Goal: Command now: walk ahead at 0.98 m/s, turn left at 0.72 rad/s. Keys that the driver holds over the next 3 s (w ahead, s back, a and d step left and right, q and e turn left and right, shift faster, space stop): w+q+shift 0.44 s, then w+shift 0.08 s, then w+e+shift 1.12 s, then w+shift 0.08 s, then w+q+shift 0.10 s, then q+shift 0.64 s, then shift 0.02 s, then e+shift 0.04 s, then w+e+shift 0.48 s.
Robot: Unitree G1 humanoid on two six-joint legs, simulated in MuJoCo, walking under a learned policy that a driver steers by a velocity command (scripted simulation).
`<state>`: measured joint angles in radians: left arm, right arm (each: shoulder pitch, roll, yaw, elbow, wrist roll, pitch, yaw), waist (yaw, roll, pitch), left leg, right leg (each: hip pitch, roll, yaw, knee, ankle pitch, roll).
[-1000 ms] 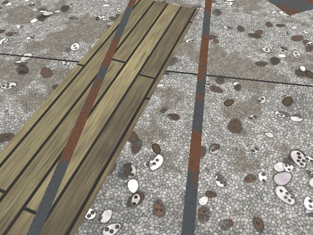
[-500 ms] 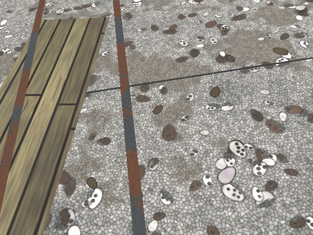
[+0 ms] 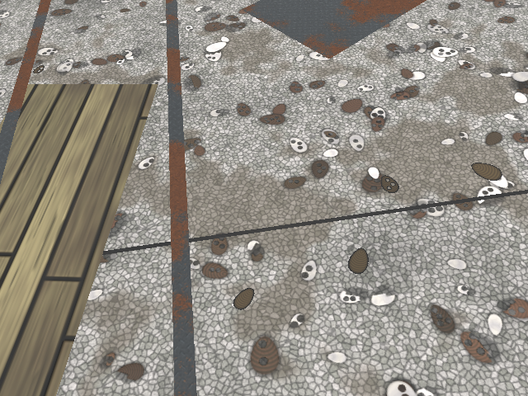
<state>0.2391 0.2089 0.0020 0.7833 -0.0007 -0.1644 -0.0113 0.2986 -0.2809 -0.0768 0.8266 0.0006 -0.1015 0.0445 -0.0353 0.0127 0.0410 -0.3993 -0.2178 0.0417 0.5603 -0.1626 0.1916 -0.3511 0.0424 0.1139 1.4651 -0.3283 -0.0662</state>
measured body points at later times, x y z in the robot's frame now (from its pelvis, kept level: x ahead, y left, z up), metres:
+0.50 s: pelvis +0.42 -0.03 +0.02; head +0.43 -0.02 +0.47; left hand +0.33 +0.25 -0.09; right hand +0.71 -0.20 -0.05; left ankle +0.39 +0.08 -0.60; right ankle +0.46 -0.17 -0.71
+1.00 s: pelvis +0.79 +0.19 +0.02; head +0.79 +0.19 +0.47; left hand +0.85 +0.50 -0.07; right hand +0.89 -0.08 -0.10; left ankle +0.69 +0.29 -0.71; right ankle +0.90 +0.08 -0.61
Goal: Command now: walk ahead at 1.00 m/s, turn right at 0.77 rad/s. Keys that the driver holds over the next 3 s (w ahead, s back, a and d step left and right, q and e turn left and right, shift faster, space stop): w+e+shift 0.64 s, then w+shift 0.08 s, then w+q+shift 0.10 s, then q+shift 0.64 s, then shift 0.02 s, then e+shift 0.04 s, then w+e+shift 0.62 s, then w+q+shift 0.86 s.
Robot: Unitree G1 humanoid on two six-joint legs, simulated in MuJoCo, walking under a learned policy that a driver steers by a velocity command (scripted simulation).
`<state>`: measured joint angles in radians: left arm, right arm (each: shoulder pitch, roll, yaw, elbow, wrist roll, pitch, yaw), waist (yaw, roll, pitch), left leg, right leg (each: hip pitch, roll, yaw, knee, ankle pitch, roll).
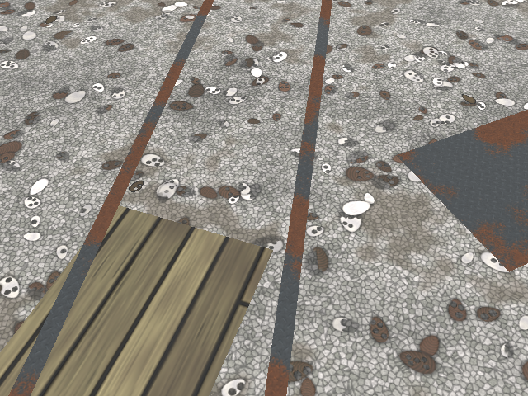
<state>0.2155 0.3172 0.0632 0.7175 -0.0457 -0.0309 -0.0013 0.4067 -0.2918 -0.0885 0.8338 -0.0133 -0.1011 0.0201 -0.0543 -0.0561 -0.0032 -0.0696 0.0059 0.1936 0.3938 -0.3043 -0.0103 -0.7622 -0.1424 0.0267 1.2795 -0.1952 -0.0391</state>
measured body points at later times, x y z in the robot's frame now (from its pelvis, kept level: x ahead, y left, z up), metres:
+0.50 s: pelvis +0.42 -0.08 +0.00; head +0.43 -0.11 +0.45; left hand +0.54 +0.15 -0.11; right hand +0.58 -0.39 -0.03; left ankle +0.68 +0.04 -0.66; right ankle +0.35 -0.10 -0.73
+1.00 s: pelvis +0.79 -0.24 +0.00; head +0.81 -0.27 +0.45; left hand +1.13 -0.30 -0.01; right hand +0.54 -0.38 -0.12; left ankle +0.80 -0.08 -0.73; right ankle +0.85 -0.45 -0.70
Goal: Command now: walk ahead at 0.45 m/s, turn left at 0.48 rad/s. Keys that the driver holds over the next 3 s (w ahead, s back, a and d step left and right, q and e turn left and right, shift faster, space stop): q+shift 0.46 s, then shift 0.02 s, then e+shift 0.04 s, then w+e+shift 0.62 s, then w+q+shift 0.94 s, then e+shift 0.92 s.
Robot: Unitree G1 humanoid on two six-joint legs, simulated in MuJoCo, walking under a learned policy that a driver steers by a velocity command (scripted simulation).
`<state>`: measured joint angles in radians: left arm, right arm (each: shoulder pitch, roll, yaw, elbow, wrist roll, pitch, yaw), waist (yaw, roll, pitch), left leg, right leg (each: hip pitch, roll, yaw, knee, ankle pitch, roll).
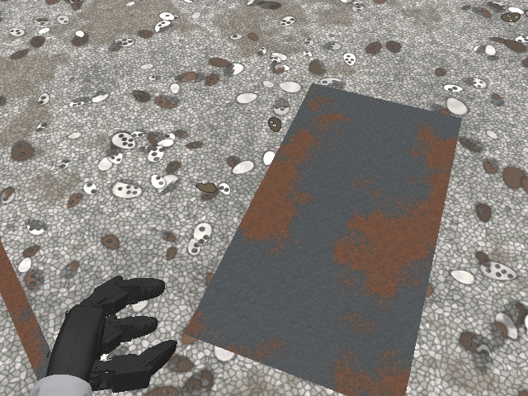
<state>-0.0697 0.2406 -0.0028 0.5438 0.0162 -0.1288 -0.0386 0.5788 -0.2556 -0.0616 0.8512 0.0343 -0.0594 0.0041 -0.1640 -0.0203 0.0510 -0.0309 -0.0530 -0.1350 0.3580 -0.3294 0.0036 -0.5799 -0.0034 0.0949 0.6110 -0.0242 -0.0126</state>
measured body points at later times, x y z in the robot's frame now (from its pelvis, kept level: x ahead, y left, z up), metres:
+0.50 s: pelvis +0.16 +0.02 -0.02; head +0.18 +0.07 +0.43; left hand +0.17 +0.36 -0.13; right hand +0.45 -0.17 -0.07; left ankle +0.17 +0.13 -0.74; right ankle +0.19 -0.13 -0.70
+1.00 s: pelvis +0.35 +0.04 -0.01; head +0.35 +0.01 +0.44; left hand +0.39 +0.34 -0.10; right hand +0.49 -0.21 -0.13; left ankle +0.17 +0.13 -0.74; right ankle +0.53 -0.08 -0.67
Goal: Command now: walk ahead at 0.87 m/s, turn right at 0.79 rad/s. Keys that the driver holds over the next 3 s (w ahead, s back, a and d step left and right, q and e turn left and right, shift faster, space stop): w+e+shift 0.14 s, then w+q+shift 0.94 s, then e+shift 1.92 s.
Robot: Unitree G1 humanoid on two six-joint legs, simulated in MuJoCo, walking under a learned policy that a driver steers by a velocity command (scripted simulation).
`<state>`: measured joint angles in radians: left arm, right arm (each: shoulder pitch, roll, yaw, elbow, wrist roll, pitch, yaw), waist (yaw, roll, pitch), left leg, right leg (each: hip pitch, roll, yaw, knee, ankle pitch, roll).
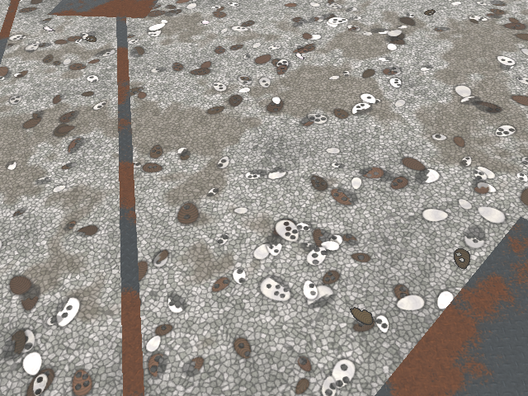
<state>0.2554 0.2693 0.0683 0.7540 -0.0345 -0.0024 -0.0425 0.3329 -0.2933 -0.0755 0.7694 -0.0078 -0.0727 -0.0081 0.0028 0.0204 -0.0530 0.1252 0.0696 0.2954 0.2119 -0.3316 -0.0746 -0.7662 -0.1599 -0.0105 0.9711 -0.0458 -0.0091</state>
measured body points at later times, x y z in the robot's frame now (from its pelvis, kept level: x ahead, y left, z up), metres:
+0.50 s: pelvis +0.38 -0.16 -0.01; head +0.39 -0.18 +0.44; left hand +0.43 +0.09 -0.13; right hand +0.53 -0.42 -0.12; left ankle +0.66 -0.06 -0.65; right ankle +0.19 -0.16 -0.73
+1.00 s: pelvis +0.83 -0.25 -0.02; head +0.85 -0.24 +0.43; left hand +1.02 +0.05 -0.04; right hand +0.97 -0.50 -0.13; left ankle +0.66 -0.17 -0.72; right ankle +1.00 -0.37 -0.74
